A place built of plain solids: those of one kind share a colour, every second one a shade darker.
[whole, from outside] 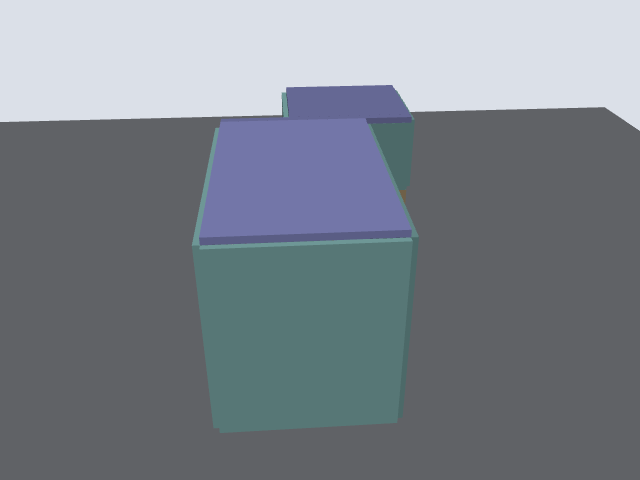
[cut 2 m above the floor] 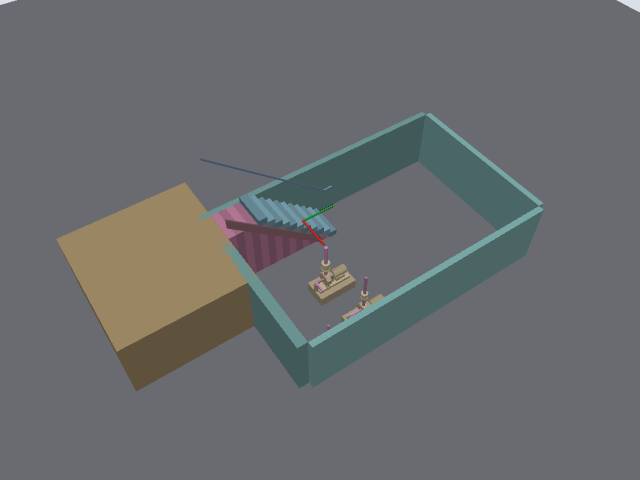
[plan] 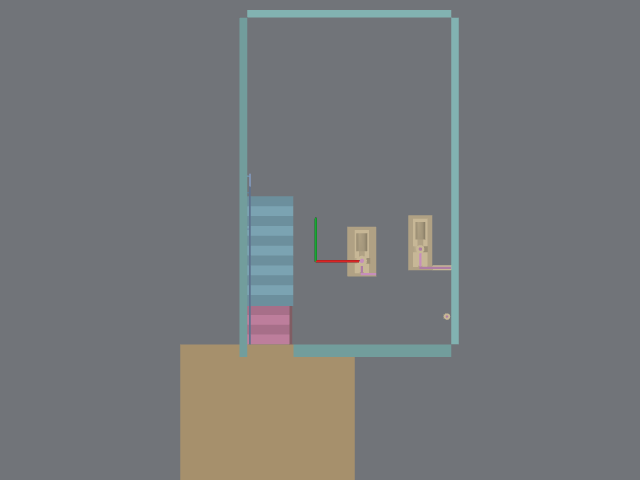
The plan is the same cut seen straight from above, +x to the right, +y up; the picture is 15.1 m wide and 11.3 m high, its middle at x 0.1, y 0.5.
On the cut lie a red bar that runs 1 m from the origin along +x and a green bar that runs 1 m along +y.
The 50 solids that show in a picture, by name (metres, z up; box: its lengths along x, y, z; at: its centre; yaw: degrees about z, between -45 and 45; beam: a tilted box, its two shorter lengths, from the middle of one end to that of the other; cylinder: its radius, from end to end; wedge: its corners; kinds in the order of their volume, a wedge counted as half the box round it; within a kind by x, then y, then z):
{
 "floor_1": {"box": [4.11, 3.78, 3.52], "at": [-1.13, -3.85, 1.46]},
 "wall_1": {"box": [0.18, 3.48, 2.5], "at": [-3.28, -4.0, 4.47]},
 "wall_2": {"box": [1.58, 0.3, 2.5], "at": [-2.4, -2.11, 4.47]},
 "wall_3": {"box": [0.18, 7.99, 5.77], "at": [-1.7, 1.74, 2.84]},
 "wall_4": {"box": [4.8, 0.18, 5.77], "at": [0.79, 5.82, 2.84]},
 "wall_5": {"box": [0.18, 3.48, 2.5], "at": [1.01, -4.0, 4.47]},
 "wall_6": {"box": [3.72, 0.3, 5.77], "at": [1.33, -2.11, 2.84]},
 "wall_7": {"box": [0.18, 7.69, 5.77], "at": [3.28, 1.89, 2.84]},
 "roof_1": {"box": [4.11, 3.48, 0.2], "at": [-1.13, -4.0, 5.82]},
 "roof_2": {"box": [6.38, 0.3, 0.2], "at": [0.0, -2.11, 5.82]},
 "roof_3": {"box": [4.8, 7.69, 0.2], "at": [0.79, 1.89, 5.82]},
 "under_1": {"box": [1.0, 0.23, 2.86], "at": [-1.11, -1.84, 1.38]},
 "under_2": {"box": [1.0, 0.24, 2.66], "at": [-1.11, -1.61, 1.28]},
 "under_3": {"box": [1.0, 0.23, 2.45], "at": [-1.11, -1.38, 1.18]},
 "under_4": {"box": [1.0, 0.24, 2.25], "at": [-1.11, -1.15, 1.08]},
 "under_5": {"box": [1.0, 0.24, 2.05], "at": [-1.11, -0.91, 0.98]},
 "under_6": {"box": [1.0, 0.24, 1.85], "at": [-1.11, -0.68, 0.87]},
 "under_7": {"box": [1.0, 0.24, 1.65], "at": [-1.11, -0.45, 0.77]},
 "under_8": {"box": [1.0, 0.24, 1.45], "at": [-1.11, -0.22, 0.67]},
 "under_9": {"box": [1.0, 0.24, 1.25], "at": [-1.11, 0.02, 0.57]},
 "under_10": {"box": [1.0, 0.24, 1.04], "at": [-1.11, 0.25, 0.47]},
 "under_11": {"box": [1.0, 0.24, 0.84], "at": [-1.11, 0.48, 0.37]},
 "plant_1": {"wedge": [[0.89, -0.06, 0.73], [0.89, 0.08, 0.73], [1.0, -0.06, 0.85], [1.0, 0.08, 0.85], [1.17, -0.06, 0.85], [1.17, 0.08, 0.85], [1.28, -0.06, 0.73], [1.28, 0.08, 0.73]]},
 "plant_2": {"wedge": [[0.96, 0.24, 0.7], [0.96, 0.66, 0.7], [1.03, 0.24, 0.78], [1.03, 0.66, 0.78], [1.14, 0.24, 0.78], [1.14, 0.66, 0.78], [1.21, 0.24, 0.7], [1.21, 0.66, 0.7]]},
 "plant_3": {"cylinder": 0.12, "from": [1.08, 0.01, 1.32], "to": [1.08, 0.01, 1.35]},
 "plant_4": {"box": [0.69, 1.18, 0.38], "at": [1.08, 0.23, 0.14]},
 "plant_5": {"box": [0.34, 1.02, 0.09], "at": [1.08, 0.23, 0.37]},
 "plant_6": {"wedge": [[2.29, 0.21, 0.68], [2.29, 0.35, 0.68], [2.39, 0.21, 0.78], [2.39, 0.35, 0.78], [2.53, 0.21, 0.78], [2.53, 0.35, 0.78], [2.63, 0.21, 0.68], [2.63, 0.35, 0.68]]},
 "plant_7": {"wedge": [[2.35, 0.51, 0.65], [2.35, 0.92, 0.65], [2.41, 0.51, 0.72], [2.41, 0.92, 0.72], [2.51, 0.51, 0.72], [2.51, 0.92, 0.72], [2.58, 0.51, 0.65], [2.58, 0.92, 0.65]]},
 "plant_8": {"cylinder": 0.1, "from": [2.46, 0.28, 1.3], "to": [2.46, 0.28, 1.33]},
 "plant_9": {"box": [0.57, 1.3, 0.36], "at": [2.46, 0.43, 0.13]},
 "plant_10": {"box": [0.34, 1.14, 0.09], "at": [2.46, 0.43, 0.35]},
 "plant_11": {"box": [0.44, 0.12, 0.36], "at": [2.97, -0.16, 0.13]},
 "tread_1": {"wedge": [[-1.61, -1.05, 2.0], [-1.61, -1.05, 2.21], [-1.61, -0.8, 2.0], [-1.61, -0.8, 2.21], [-0.53, -1.05, 2.0], [-0.53, -1.05, 2.21], [-0.53, -0.8, 2.0], [-0.53, -0.8, 2.21]]},
 "tread_2": {"wedge": [[-1.61, -0.82, 1.8], [-1.61, -0.82, 2.01], [-1.61, -0.56, 1.8], [-1.61, -0.56, 2.01], [-0.53, -0.82, 1.8], [-0.53, -0.82, 2.01], [-0.53, -0.56, 1.8], [-0.53, -0.56, 2.01]]},
 "tread_3": {"wedge": [[-1.61, -0.59, 1.59], [-1.61, -0.59, 1.81], [-1.61, -0.33, 1.59], [-1.61, -0.33, 1.81], [-0.53, -0.59, 1.59], [-0.53, -0.59, 1.81], [-0.53, -0.33, 1.59], [-0.53, -0.33, 1.81]]},
 "tread_4": {"wedge": [[-1.61, -0.35, 1.39], [-1.61, -0.35, 1.61], [-1.61, -0.1, 1.39], [-1.61, -0.1, 1.61], [-0.53, -0.35, 1.39], [-0.53, -0.35, 1.61], [-0.53, -0.1, 1.39], [-0.53, -0.1, 1.6]]},
 "tread_5": {"wedge": [[-1.61, -0.12, 1.19], [-1.61, -0.12, 1.41], [-1.61, 0.13, 1.19], [-1.61, 0.13, 1.41], [-0.53, -0.12, 1.19], [-0.53, -0.12, 1.4], [-0.53, 0.13, 1.19], [-0.53, 0.13, 1.4]]},
 "tread_6": {"wedge": [[-1.61, 0.11, 0.99], [-1.61, 0.11, 1.21], [-1.61, 0.37, 0.99], [-1.61, 0.37, 1.21], [-0.53, 0.11, 0.99], [-0.53, 0.11, 1.2], [-0.53, 0.36, 0.99], [-0.53, 0.36, 1.2]]},
 "tread_7": {"wedge": [[-1.61, 0.34, 0.79], [-1.61, 0.34, 1.0], [-1.61, 0.6, 0.79], [-1.61, 0.6, 1.0], [-0.53, 0.34, 0.79], [-0.53, 0.34, 1.0], [-0.53, 0.6, 0.79], [-0.53, 0.6, 1.0]]},
 "tread_8": {"wedge": [[-1.61, 0.58, 0.59], [-1.61, 0.58, 0.8], [-1.61, 0.83, 0.59], [-1.61, 0.83, 0.8], [-0.53, 0.57, 0.59], [-0.53, 0.57, 0.8], [-0.53, 0.83, 0.59], [-0.53, 0.83, 0.8]]},
 "tread_9": {"wedge": [[-1.61, 0.81, 0.39], [-1.61, 0.81, 0.6], [-1.61, 1.06, 0.39], [-1.61, 1.06, 0.6], [-0.53, 0.81, 0.39], [-0.53, 0.81, 0.6], [-0.53, 1.06, 0.39], [-0.53, 1.06, 0.6]]},
 "tread_10": {"wedge": [[-1.61, 1.04, 0.19], [-1.61, 1.04, 0.4], [-1.61, 1.3, 0.19], [-1.61, 1.3, 0.4], [-0.53, 1.04, 0.19], [-0.53, 1.04, 0.4], [-0.53, 1.3, 0.19], [-0.53, 1.3, 0.4]]},
 "tread_11": {"wedge": [[-1.61, 1.27, -0.05], [-1.61, 1.27, 0.2], [-1.61, 1.53, -0.05], [-1.61, 1.53, 0.2], [-0.53, 1.27, -0.05], [-0.53, 1.27, 0.2], [-0.53, 1.53, -0.05], [-0.53, 1.53, 0.2]]},
 "string_1": {"wedge": [[-0.62, -1.96, 2.47], [-0.62, -1.96, 2.77], [-0.62, 0.95, -0.05], [-0.62, 0.95, 0.25], [-0.55, -1.96, 2.47], [-0.55, -1.96, 2.77], [-0.55, 0.95, -0.05], [-0.55, 0.95, 0.25]]},
 "guard_rail_1": {"wedge": [[-1.57, -1.96, 4.11], [-1.57, -1.96, 4.16], [-1.57, 1.76, 0.89], [-1.57, 1.76, 0.94], [-1.53, -1.96, 4.11], [-1.53, -1.96, 4.16], [-1.53, 1.76, 0.89], [-1.53, 1.76, 0.94]]},
 "pipe_1": {"cylinder": 0.05, "from": [1.08, 0.01, 0.84], "to": [1.08, 0.01, 5.72]},
 "pipe_2": {"box": [0.06, 0.34, 0.06], "at": [2.46, 0.04, 0.61]},
 "pipe_3": {"cylinder": 0.04, "from": [2.46, 0.28, 0.77], "to": [2.46, 0.28, 5.72]},
 "pipe_4": {"box": [0.76, 0.06, 0.06], "at": [2.81, -0.16, 0.61]}
}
